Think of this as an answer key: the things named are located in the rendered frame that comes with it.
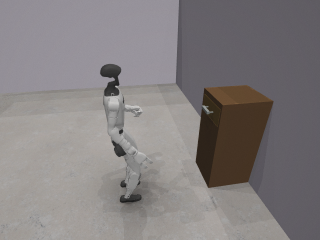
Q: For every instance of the robot right forearm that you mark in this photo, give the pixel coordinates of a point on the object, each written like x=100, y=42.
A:
x=119, y=139

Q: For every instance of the cabinet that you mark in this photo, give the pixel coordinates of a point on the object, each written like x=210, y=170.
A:
x=226, y=153

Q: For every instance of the robot right hand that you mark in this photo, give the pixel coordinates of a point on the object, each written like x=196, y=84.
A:
x=140, y=157

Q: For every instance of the robot left shin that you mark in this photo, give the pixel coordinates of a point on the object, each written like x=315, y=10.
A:
x=127, y=172

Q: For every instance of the robot left foot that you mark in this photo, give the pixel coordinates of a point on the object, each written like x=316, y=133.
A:
x=123, y=183

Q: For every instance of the robot left hand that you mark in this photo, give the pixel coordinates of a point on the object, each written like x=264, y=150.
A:
x=136, y=110

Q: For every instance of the robot left forearm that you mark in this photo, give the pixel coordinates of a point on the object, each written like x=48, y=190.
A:
x=127, y=108

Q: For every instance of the right robot upper arm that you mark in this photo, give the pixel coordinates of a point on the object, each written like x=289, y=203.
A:
x=113, y=107

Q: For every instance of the handle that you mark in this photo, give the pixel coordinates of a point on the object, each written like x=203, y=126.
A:
x=206, y=110

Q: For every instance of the drawer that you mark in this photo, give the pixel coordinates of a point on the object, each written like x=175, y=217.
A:
x=212, y=108

